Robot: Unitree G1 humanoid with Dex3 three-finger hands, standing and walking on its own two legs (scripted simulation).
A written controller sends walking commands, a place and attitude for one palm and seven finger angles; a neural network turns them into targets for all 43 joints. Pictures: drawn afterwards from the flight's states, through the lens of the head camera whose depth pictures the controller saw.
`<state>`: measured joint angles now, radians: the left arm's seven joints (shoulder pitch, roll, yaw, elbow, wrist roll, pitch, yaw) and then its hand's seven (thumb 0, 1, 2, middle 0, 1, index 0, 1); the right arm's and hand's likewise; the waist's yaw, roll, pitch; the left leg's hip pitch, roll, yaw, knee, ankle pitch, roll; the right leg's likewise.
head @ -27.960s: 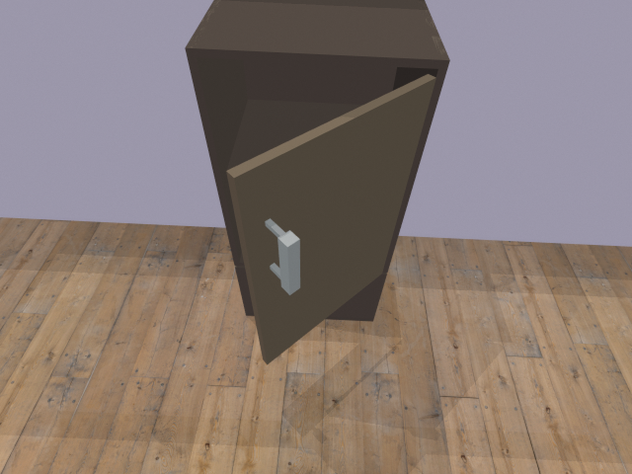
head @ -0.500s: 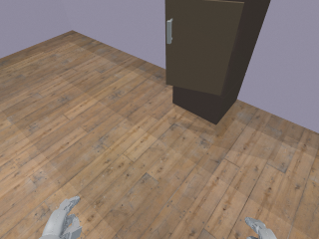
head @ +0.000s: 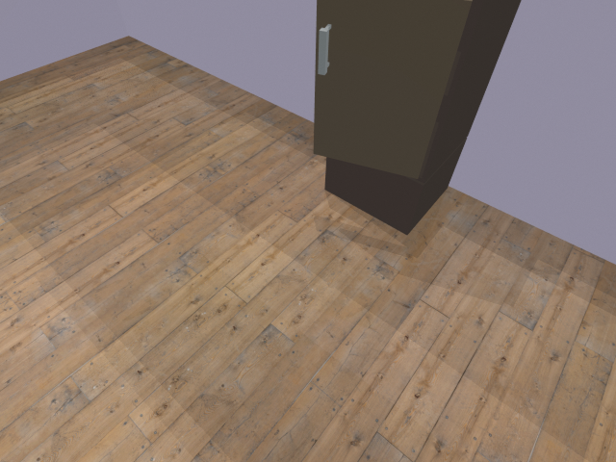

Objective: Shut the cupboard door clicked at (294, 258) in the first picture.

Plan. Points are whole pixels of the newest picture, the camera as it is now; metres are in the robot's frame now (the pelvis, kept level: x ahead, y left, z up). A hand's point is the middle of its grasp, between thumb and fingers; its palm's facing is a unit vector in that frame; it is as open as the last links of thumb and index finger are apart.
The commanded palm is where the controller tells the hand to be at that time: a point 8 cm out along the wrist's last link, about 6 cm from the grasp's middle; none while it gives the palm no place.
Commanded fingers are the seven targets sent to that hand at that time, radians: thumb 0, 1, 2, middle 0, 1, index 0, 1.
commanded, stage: let the arm hang, fingers relaxed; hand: left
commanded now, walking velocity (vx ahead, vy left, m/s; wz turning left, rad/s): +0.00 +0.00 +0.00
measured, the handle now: (325, 49) +1.22 +0.01 -0.02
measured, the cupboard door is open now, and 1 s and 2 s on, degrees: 19 19 19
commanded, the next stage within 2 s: look to check the result in 0.42 s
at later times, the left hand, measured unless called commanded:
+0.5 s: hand out of the picture +0.03 +0.18 -0.17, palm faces +0.00 -0.98 -0.21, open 7.3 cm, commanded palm none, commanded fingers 0.00 0.90 0.90 -0.20 -0.30 -0.20 -0.30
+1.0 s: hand out of the picture +0.07 +0.20 -0.16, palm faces +0.00 -0.96 -0.26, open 7.4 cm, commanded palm none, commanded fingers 0.00 0.90 0.90 -0.20 -0.30 -0.20 -0.30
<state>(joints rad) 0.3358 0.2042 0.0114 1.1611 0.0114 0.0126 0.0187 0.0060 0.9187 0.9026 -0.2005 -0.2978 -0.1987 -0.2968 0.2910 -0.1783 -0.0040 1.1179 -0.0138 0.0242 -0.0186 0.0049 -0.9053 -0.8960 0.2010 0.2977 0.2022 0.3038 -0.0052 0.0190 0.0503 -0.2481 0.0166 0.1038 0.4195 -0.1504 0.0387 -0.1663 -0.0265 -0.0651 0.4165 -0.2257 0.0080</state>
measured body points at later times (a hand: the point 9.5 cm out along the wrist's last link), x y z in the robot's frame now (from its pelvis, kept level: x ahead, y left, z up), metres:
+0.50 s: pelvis +0.01 -0.01 +0.00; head +0.02 -0.01 +0.45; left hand +0.03 +0.23 -0.16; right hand +0.02 -0.24 -0.16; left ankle +0.05 +0.09 -0.74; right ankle +0.00 -0.12 -0.74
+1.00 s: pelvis +0.03 -0.02 +0.01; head +0.05 -0.02 +0.45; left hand +0.07 +0.25 -0.14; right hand +0.09 -0.28 -0.14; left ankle +0.05 +0.09 -0.74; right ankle +0.00 -0.12 -0.74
